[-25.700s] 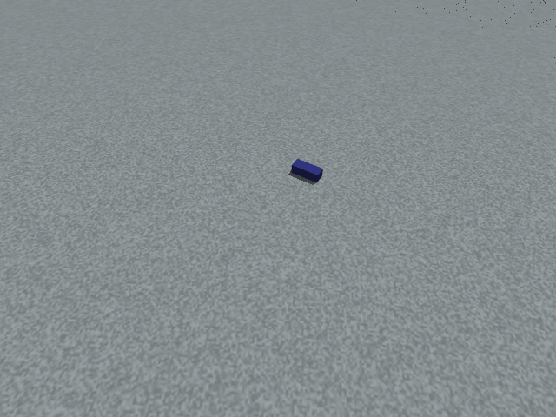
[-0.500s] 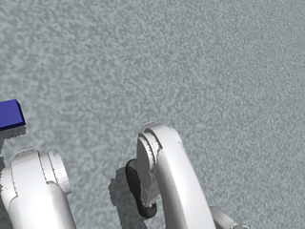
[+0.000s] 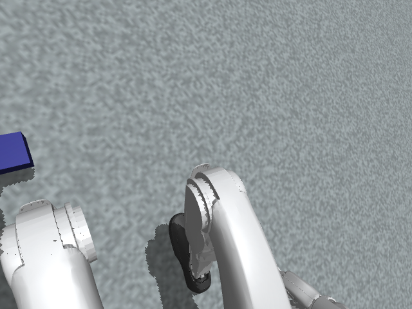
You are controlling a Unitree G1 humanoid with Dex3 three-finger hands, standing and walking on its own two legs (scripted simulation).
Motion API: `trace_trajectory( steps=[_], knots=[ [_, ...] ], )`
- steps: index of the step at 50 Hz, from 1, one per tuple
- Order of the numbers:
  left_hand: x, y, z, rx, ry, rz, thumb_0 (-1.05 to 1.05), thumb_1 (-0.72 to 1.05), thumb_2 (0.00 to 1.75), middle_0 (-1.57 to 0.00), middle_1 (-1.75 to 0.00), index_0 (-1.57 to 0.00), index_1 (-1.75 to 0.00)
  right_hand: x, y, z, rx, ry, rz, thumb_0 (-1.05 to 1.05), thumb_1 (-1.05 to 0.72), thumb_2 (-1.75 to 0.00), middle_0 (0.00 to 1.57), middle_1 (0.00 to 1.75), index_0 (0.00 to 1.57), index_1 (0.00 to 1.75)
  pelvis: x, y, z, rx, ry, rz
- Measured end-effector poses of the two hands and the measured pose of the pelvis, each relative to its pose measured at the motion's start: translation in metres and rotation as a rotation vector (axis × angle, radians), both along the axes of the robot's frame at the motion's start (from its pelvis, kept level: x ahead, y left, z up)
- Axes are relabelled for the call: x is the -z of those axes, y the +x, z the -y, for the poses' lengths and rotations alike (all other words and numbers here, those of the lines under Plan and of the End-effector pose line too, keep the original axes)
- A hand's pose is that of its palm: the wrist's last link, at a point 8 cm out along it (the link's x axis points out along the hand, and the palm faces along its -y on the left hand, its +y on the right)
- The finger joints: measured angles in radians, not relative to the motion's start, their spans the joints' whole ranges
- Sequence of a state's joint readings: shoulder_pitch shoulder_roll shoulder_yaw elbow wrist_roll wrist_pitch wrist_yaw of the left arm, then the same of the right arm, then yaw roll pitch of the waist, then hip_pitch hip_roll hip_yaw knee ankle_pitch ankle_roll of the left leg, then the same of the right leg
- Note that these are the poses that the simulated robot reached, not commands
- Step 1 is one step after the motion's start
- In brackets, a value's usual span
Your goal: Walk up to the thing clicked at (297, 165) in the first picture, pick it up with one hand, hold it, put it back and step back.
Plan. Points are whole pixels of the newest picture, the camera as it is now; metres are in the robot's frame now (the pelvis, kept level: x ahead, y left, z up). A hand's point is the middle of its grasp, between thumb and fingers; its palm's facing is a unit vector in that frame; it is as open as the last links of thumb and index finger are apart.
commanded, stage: close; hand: left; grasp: from above
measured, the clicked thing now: out of the picture +0.40 +0.31 -0.27
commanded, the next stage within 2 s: settle in 0.66 s
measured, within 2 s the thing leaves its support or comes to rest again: leaves its support in 1.10 s
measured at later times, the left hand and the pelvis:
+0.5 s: hand out of the picture +0.39 +0.31 -0.25, palm faces -0.45 -0.15 -0.88, open 10.0 cm; pelvis +0.00 +0.00 +0.00, yaw +0 degrees
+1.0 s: hand out of the picture +0.39 +0.31 -0.25, palm faces -0.44 -0.17 -0.88, open 9.7 cm; pelvis +0.00 +0.00 +0.00, yaw +0 degrees
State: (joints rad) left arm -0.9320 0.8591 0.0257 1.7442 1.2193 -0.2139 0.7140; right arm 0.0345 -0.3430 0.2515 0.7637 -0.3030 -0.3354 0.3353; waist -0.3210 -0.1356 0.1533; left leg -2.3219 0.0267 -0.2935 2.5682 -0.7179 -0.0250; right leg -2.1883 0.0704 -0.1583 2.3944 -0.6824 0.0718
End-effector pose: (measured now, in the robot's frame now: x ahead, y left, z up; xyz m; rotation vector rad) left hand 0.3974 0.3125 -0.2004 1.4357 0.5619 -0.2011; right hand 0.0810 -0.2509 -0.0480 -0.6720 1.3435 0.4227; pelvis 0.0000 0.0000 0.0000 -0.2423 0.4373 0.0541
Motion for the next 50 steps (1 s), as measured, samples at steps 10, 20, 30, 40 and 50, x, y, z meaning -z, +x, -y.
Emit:
trace_trajectory(
  steps=[10, 20, 30, 40, 50],
  knots=[
    [-0.0015, -0.0022, 0.0008, -0.003, -0.004, 0.002, 0.00, 0.05, 0.64, -0.46, -0.73, -0.54, -0.73, 0.0015, -0.0029, -0.0016, -0.002, 0.010, -0.005, 0.00, -0.90, -0.90, 0.20, 0.30, 0.20, 0.30, -0.0012, -0.0010, 0.0018, 0.002, 0.004, 0.006],
    [-0.0028, -0.0032, 0.0014, 0.001, -0.009, 0.008, 0.01, 0.07, 0.59, -0.53, -0.68, -0.56, -0.68, 0.0004, -0.0082, 0.0006, 0.005, -0.006, -0.009, 0.00, -0.90, -0.90, 0.20, 0.30, 0.20, 0.30, -0.0009, -0.0026, 0.0021, 0.003, 0.005, 0.011],
    [-0.0032, -0.0024, 0.0011, 0.006, -0.007, 0.016, 0.01, 0.05, 0.59, -0.57, -0.66, -0.60, -0.64, -0.0002, -0.0079, 0.0020, 0.008, -0.017, -0.007, 0.00, -0.90, -0.90, 0.20, 0.30, 0.20, 0.30, -0.0008, -0.0029, 0.0016, 0.003, 0.004, 0.008],
    [-0.0034, -0.0011, 0.0011, 0.000, -0.006, 0.019, 0.01, 0.03, 0.62, -0.59, -0.65, -0.62, -0.63, -0.0005, -0.0034, 0.0008, 0.004, -0.016, -0.002, 0.00, -0.90, -0.90, 0.20, 0.30, 0.20, 0.30, -0.0019, -0.0016, 0.0013, 0.003, 0.004, 0.001],
    [-0.0044, 0.0031, 0.0005, -0.025, -0.018, 0.015, 0.01, 0.02, 0.63, -0.61, -0.70, -0.64, -0.69, 0.0002, -0.0075, -0.0011, 0.023, -0.015, -0.004, 0.00, -0.92, -0.90, 0.20, 0.30, 0.20, 0.30, -0.0007, -0.0014, 0.0006, 0.002, 0.001, -0.001]
  ],
)
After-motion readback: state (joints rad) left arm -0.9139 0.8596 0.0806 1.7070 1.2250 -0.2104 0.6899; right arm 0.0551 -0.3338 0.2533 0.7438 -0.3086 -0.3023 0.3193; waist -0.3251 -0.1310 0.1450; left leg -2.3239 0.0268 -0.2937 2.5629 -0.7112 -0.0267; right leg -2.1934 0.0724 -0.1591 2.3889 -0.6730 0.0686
